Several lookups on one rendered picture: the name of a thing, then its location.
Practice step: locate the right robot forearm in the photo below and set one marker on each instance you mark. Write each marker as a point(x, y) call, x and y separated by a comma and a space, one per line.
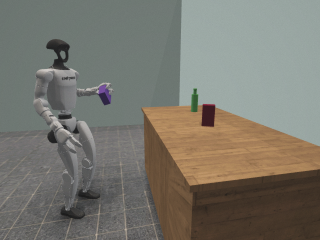
point(45, 112)

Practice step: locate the right robot upper arm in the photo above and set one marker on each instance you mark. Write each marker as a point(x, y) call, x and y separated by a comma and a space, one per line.
point(43, 77)

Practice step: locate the left robot upper arm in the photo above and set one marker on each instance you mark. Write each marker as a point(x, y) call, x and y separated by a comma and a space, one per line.
point(76, 74)

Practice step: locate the sponge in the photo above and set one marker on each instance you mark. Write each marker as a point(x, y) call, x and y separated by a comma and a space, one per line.
point(104, 95)

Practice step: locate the robot thigh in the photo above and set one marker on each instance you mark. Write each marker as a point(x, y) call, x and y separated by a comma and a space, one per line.
point(87, 141)
point(68, 158)

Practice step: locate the left robot thigh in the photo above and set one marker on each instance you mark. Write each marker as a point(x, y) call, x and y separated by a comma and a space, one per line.
point(87, 141)

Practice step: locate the left robot forearm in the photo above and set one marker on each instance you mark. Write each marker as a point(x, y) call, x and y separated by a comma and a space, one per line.
point(86, 92)

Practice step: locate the robot right hand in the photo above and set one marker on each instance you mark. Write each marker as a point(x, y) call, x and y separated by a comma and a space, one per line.
point(63, 135)

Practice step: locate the table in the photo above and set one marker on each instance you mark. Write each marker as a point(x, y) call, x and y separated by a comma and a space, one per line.
point(238, 180)

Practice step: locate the right robot thigh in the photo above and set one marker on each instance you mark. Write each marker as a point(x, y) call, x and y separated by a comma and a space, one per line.
point(68, 158)

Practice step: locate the robot left hand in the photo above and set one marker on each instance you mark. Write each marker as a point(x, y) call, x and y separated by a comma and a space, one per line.
point(108, 85)

